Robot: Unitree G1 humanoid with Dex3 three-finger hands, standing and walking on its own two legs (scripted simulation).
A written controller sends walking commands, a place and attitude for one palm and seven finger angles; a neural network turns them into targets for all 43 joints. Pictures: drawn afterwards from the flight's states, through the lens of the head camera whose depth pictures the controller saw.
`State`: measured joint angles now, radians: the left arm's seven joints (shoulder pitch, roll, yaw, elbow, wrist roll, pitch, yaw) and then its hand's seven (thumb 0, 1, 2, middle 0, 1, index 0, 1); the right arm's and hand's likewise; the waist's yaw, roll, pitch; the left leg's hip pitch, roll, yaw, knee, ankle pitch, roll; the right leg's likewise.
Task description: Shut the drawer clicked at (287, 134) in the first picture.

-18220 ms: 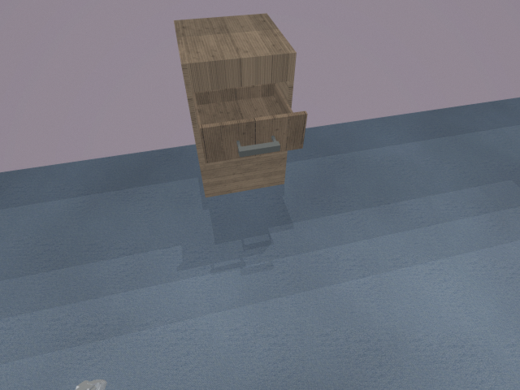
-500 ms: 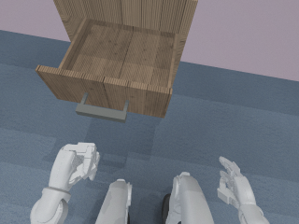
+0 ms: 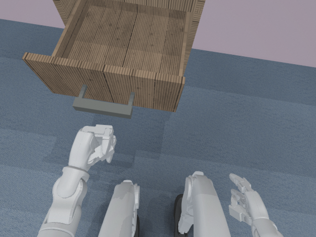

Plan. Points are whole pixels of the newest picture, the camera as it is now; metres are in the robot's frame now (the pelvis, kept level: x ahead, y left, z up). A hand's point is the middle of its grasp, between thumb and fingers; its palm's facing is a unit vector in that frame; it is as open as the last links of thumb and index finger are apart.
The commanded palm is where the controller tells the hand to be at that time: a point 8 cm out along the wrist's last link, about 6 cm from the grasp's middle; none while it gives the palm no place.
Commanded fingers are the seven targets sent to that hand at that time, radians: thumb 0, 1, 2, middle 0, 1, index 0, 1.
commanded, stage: bring the fist close to the handle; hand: left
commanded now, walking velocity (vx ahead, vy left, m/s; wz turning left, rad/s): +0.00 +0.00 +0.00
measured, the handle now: (105, 100) +0.45 +0.15 -0.03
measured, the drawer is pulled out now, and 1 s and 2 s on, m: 0.24 0.24 0.11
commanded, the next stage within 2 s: push the drawer shut in 0.62 s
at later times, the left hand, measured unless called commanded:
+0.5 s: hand (115, 142) +0.34 +0.12 -0.03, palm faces -0.18 -0.98 -0.03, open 3.3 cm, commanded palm +0.33 +0.16 -0.02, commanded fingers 0.00 0.90 0.90 -1.40 -1.60 -1.40 -1.60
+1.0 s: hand (115, 132) +0.37 +0.12 -0.03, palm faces -0.19 -0.98 -0.05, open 3.2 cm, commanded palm +0.36 +0.16 -0.02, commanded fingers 0.00 0.90 0.90 -1.40 -1.60 -1.40 -1.60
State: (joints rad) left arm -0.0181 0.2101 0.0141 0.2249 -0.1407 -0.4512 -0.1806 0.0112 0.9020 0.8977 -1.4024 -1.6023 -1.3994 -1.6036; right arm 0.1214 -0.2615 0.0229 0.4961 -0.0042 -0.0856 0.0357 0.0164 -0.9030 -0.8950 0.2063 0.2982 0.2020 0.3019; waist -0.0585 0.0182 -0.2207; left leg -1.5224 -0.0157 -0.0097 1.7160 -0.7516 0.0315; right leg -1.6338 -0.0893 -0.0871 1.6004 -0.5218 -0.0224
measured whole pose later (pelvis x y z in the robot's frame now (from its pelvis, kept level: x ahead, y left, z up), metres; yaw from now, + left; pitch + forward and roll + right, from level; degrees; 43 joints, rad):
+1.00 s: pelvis -0.01 +0.00 -0.02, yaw +0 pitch +34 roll -3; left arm -0.27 0.24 0.05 0.39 -0.12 -0.45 -0.16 0.01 0.89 0.91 -1.40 -1.60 -1.40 -1.60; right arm 0.10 -0.28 0.02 0.51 -0.01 -0.02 0.03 0.01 -0.90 -0.89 0.21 0.30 0.20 0.30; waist -0.08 0.02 -0.21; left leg -1.63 -0.02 -0.02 1.79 -0.74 0.03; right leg -1.73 -0.10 -0.09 1.66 -0.51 -0.02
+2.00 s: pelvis -0.03 +0.01 -0.04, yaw +0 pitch +36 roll -3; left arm -0.93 0.35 0.20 1.07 -0.01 -0.54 -0.10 -0.04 0.82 0.99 -1.40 -1.60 -1.40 -1.60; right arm 0.21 -0.28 0.06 0.61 -0.06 0.03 0.04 0.01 -0.90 -0.89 0.21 0.30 0.20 0.30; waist -0.21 0.04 -0.17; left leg -1.74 -0.04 -0.01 1.81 -0.69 0.04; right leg -1.83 -0.10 -0.08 1.66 -0.45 -0.01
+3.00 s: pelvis -0.03 +0.01 -0.06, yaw -3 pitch +40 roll -7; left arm -1.40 0.61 0.28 1.33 0.15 -0.41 -0.07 -0.03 0.79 1.00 -1.40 -1.60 -1.40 -1.60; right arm 0.27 -0.26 0.12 0.56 -0.11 0.17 0.08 0.00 -0.90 -0.89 0.21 0.30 0.20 0.30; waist -0.36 0.04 -0.10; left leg -1.90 -0.02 -0.04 1.91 -0.71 0.05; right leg -1.97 -0.08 -0.11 1.71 -0.45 -0.01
